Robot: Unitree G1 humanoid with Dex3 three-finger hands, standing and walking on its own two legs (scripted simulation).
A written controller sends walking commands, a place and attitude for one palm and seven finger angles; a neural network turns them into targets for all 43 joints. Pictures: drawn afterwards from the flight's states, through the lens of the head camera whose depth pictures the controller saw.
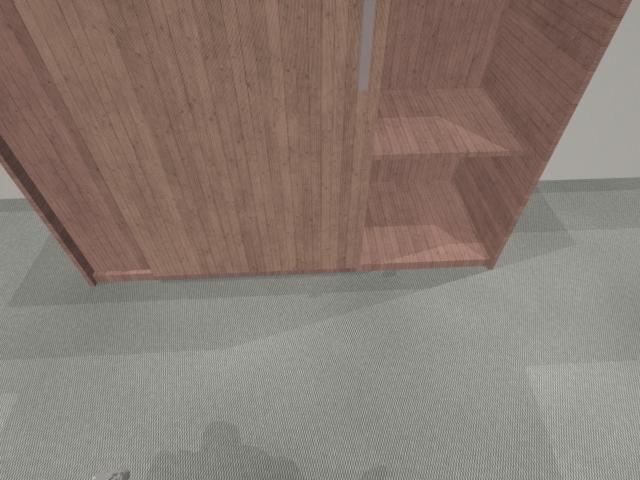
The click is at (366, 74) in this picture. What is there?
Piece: wardrobe's sliding door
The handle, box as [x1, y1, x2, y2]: [357, 0, 375, 89]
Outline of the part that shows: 375,0 363,0 357,83 358,89 367,89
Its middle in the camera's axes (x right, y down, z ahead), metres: +0.10 -0.45 +0.89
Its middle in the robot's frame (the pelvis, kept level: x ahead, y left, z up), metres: +0.98 -0.05 +0.14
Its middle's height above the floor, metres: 0.91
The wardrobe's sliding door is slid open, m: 0.54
